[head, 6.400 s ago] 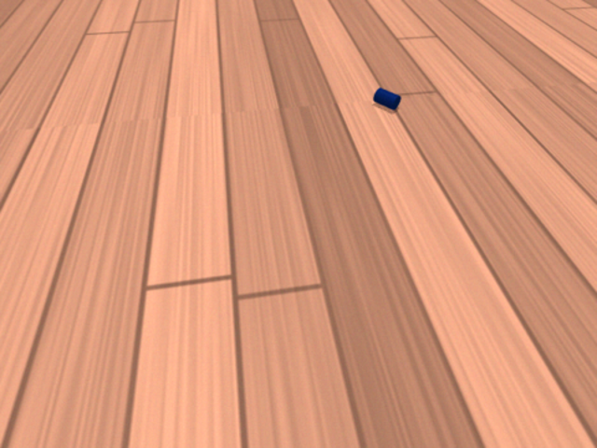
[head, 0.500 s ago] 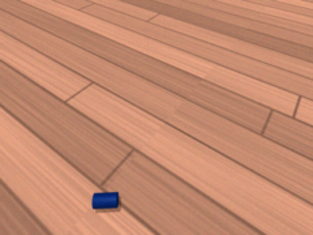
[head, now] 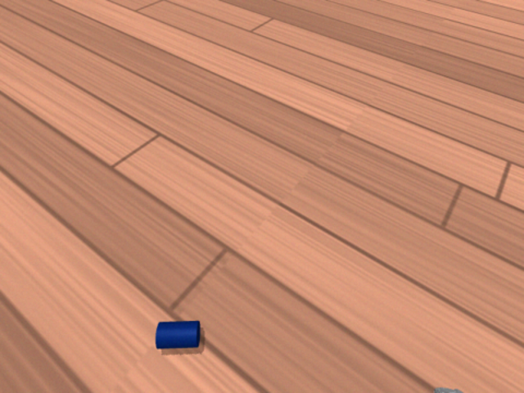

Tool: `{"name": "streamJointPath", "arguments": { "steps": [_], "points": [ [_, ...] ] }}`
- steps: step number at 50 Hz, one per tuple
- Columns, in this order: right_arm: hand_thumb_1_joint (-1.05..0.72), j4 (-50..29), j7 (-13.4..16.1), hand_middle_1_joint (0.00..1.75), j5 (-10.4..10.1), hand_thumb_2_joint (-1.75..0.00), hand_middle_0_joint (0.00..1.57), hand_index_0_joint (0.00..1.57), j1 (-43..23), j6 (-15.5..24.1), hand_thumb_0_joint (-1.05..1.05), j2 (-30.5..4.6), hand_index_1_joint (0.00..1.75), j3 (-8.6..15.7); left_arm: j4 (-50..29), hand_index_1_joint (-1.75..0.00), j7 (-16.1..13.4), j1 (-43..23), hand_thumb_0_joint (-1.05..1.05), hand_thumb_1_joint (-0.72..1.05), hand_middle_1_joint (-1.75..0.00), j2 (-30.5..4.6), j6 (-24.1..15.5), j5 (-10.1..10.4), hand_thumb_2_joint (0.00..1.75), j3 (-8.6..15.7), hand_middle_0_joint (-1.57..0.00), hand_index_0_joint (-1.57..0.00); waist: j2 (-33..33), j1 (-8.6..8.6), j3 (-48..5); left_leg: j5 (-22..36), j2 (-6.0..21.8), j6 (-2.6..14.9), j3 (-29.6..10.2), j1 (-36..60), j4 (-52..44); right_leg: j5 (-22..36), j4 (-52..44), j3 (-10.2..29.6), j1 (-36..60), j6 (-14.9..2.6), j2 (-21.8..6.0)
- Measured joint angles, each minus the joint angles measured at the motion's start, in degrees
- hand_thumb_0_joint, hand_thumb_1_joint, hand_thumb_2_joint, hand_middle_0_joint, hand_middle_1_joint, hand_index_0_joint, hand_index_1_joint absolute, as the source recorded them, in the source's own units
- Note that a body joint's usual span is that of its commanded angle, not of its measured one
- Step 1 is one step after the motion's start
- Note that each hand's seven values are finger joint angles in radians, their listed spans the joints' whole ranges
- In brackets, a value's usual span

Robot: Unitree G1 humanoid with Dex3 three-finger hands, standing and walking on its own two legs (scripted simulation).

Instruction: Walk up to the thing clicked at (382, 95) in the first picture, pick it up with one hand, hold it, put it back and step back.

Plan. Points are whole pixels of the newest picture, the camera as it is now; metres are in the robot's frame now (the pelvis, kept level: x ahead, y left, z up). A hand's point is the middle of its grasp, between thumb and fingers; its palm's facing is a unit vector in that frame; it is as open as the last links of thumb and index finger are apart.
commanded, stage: walk up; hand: left
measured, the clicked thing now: (178, 334) +0.42 +0.28 -0.74
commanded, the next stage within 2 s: stand in 0.54 s
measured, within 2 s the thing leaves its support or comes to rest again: neither
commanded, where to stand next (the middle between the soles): +0.08 -0.02 m, yaw +1 degrees
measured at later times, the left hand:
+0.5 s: hand out of the picture +0.09 +0.25 -0.16, palm faces +0.02 -0.95 -0.31, open 7.3 cm
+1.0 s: hand out of the picture +0.09 +0.26 -0.15, palm faces +0.00 -0.94 -0.34, open 7.3 cm
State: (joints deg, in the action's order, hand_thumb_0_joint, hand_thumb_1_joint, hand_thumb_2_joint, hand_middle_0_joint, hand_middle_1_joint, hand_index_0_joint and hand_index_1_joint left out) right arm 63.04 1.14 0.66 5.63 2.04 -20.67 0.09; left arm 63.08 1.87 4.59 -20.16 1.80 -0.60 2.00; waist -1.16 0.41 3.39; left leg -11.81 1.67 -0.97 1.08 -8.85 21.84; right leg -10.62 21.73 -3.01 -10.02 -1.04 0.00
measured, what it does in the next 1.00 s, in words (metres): stands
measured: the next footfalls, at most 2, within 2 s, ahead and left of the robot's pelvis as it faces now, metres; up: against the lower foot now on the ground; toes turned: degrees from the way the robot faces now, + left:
none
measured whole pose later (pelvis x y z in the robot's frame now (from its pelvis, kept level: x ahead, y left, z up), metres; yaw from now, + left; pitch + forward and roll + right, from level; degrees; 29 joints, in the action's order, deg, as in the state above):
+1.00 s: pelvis +0.01 +0.00 +0.00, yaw +1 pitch -1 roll +0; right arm 65.3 -0.1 0.6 5.8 0.9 -19.4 -0.9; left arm 66.3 0.3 5.0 -19.9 -0.7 -0.1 0.2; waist 0.5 0.0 1.8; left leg -10.2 1.3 -1.1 0.7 -5.0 16.4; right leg -9.5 17.0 -3.4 -6.3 -0.7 -0.2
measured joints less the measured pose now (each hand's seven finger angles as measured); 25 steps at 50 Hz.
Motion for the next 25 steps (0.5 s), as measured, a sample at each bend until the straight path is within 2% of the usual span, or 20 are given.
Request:
{"name": "streamJointPath", "arguments": {
  "steps": [25],
  "points": [
    [-0.9,0.4,0.1,0.3,0.15,-0.89,0.2,0.2,1.68,-0.19,0.0,0.27,0.3,-0.06,-0.81,-0.3,0.03,0.28,0.01,0.91,-0.3,0.05,0.23,-0.27,0.9,0.77,-0.2,-0.21,0.45,-0.48,-0.44,0.17,0.19,-0.3,-0.61,0.44,-0.28,-0.04,-0.31,-0.59,0.67,-0.35,0.2]
  ]
}}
